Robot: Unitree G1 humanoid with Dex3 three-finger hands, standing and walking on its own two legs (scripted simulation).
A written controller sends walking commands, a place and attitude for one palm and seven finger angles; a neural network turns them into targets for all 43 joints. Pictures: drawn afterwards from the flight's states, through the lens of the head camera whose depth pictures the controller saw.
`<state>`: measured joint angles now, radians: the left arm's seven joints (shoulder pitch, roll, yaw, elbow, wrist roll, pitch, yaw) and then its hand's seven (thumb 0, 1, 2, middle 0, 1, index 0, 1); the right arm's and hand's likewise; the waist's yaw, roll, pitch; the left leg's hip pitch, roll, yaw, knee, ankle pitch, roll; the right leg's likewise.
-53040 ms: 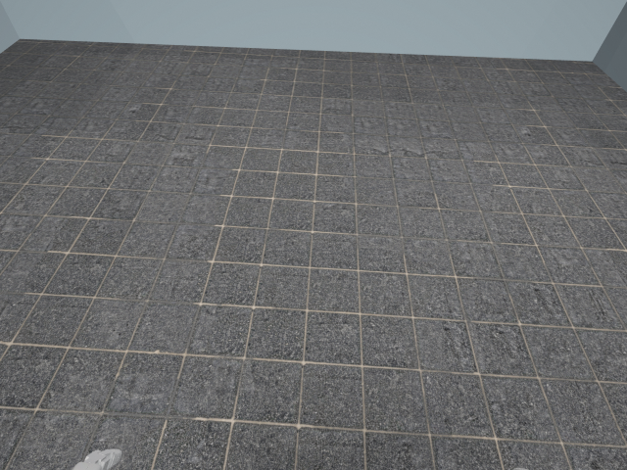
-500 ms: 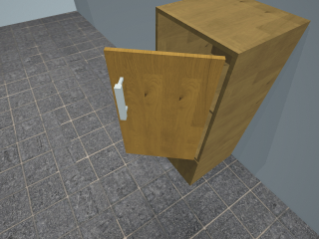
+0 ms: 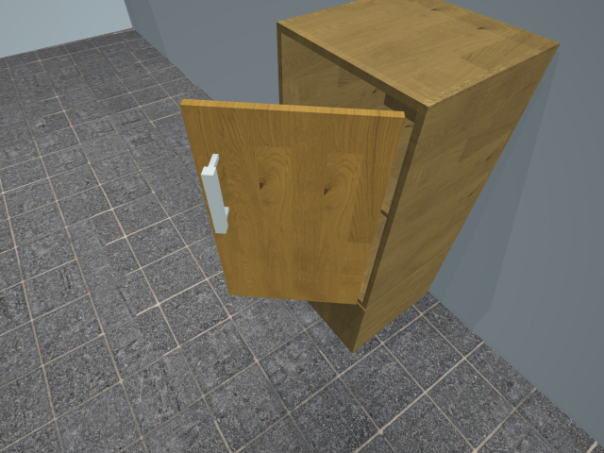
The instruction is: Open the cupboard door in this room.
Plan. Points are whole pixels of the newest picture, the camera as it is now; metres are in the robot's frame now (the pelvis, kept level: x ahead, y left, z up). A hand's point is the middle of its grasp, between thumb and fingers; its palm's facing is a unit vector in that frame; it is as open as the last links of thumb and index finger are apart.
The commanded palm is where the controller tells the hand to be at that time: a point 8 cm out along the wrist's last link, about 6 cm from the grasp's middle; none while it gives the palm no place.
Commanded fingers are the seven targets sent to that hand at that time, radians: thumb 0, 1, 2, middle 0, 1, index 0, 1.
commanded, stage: come to a stop and stand still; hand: left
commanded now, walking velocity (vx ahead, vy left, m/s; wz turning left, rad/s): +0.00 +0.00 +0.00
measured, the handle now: (218, 195) +0.55 +0.19 -0.01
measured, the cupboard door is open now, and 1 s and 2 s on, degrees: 48 48 48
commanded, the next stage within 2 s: look again from close up in 0.08 s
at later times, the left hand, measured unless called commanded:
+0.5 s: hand out of the picture +0.03 +0.21 -0.18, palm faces +0.05 -0.97 -0.22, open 7.4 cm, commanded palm none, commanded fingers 0.00 0.90 0.90 -0.20 -0.30 -0.20 -0.30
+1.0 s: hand (107, 436) +0.14 +0.25 -0.03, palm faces +0.23 -0.97 -0.04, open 7.7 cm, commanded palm +0.09 +0.29 -0.06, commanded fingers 0.00 0.64 0.79 -0.22 -0.47 -0.22 -0.47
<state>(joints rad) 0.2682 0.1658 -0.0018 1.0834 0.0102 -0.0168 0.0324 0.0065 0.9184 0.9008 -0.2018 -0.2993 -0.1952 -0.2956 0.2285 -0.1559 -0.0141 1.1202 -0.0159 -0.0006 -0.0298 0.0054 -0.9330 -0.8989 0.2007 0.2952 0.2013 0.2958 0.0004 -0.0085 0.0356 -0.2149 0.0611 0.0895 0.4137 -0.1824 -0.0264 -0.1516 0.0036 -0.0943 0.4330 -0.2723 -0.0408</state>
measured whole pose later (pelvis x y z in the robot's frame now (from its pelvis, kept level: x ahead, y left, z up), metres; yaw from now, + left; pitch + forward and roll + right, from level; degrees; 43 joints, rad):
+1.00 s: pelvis -0.05 +0.06 -0.03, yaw +6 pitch +2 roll -1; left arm 0.39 0.17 0.03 0.16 -0.17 -0.25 0.03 0.01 0.83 0.87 -0.21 -0.35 -0.20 -0.34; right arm 0.31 -0.24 0.01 0.75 0.02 -0.26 -0.04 0.01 -0.91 -0.90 0.20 0.30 0.20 0.30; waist -0.05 0.01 -0.04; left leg -0.50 -0.06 0.05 0.70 -0.26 0.05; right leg -0.42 -0.04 -0.04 0.74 -0.37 -0.01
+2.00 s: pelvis -0.01 +0.04 -0.08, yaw +5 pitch +13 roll -3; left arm 0.22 0.38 0.34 0.16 -0.38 -0.33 -0.48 0.00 -0.30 0.39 -0.29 -1.07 -0.28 -1.07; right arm 0.25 -0.27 0.01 0.53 0.05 -0.22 -0.06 0.02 -0.90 -0.90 0.20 0.30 0.20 0.30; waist -0.01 0.03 -0.13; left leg -0.86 0.01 -0.02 1.08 -0.46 0.04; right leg -0.73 0.05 -0.08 1.02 -0.52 -0.03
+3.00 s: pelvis -0.01 +0.05 -0.06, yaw +5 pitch +12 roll -3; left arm -0.02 0.46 0.42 0.43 -0.38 -0.29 -0.59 -0.01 -0.50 0.30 -0.30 -1.20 -0.30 -1.20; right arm 0.28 -0.28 0.04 0.53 0.05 -0.19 -0.06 0.02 -0.90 -0.90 0.21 0.30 0.21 0.30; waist -0.02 0.03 -0.11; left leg -0.78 0.00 -0.01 0.98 -0.41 0.05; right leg -0.66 0.04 -0.06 0.91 -0.47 -0.01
